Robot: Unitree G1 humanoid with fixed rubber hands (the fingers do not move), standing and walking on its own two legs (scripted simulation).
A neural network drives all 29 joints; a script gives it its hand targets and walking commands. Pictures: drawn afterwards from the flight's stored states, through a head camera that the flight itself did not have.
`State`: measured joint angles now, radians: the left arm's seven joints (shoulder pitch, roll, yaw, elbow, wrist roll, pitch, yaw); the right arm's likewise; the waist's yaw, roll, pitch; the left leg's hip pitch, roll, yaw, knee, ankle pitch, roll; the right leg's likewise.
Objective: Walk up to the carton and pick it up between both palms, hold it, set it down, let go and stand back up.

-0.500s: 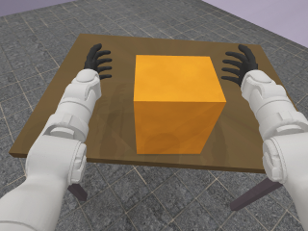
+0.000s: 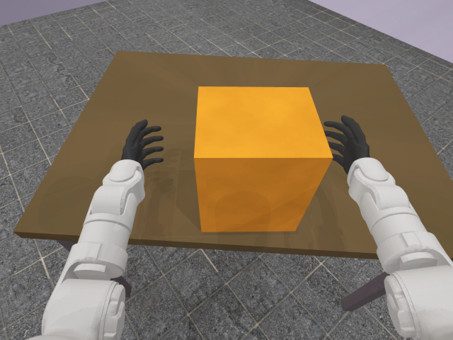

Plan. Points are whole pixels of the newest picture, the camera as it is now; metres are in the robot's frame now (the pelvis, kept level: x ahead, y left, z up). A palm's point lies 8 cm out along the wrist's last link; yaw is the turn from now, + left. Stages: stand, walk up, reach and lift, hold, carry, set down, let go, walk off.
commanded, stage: set down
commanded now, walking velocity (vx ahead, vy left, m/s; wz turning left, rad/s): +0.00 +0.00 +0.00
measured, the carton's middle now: (250, 165) +0.44 +0.00 +0.04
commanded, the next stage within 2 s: let go in 1.72 s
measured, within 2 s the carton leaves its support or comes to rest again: neither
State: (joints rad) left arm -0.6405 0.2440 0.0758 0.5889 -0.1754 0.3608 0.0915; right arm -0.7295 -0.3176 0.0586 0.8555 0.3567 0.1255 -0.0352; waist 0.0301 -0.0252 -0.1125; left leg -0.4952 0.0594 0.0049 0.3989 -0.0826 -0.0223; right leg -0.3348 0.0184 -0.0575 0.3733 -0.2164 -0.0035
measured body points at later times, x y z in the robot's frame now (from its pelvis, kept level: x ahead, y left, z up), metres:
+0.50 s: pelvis +0.01 -0.01 +0.00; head +0.03 +0.00 +0.45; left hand +0.37 +0.21 +0.06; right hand +0.39 -0.20 +0.07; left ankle +0.06 +0.13 -0.74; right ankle -0.03 -0.12 -0.74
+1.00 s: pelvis +0.00 +0.00 +0.00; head +0.02 +0.02 +0.45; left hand +0.28 +0.20 -0.02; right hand +0.29 -0.20 +0.00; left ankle +0.06 +0.13 -0.74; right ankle -0.03 -0.12 -0.74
